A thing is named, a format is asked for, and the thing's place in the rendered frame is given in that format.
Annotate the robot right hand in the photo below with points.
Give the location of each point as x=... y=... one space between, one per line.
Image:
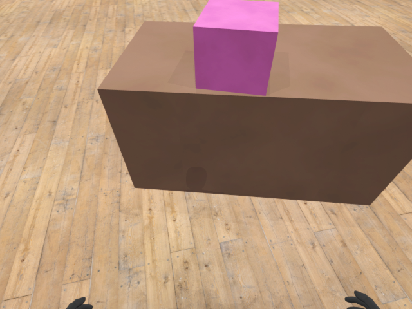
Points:
x=361 y=299

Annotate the pedestal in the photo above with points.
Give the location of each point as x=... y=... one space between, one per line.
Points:
x=335 y=124

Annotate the carton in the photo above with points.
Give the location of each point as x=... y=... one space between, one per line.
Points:
x=234 y=45

